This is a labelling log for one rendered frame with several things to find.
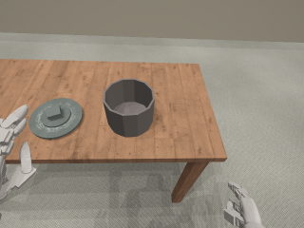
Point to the knob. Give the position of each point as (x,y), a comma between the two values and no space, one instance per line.
(53,112)

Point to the pot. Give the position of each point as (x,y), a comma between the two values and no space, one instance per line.
(129,107)

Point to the robot left hand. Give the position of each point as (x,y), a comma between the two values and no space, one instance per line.
(10,128)

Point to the table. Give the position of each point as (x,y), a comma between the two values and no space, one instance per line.
(184,127)

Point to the lid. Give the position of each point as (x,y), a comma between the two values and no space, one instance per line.
(42,127)

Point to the robot right hand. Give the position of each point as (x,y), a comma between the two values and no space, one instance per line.
(241,212)

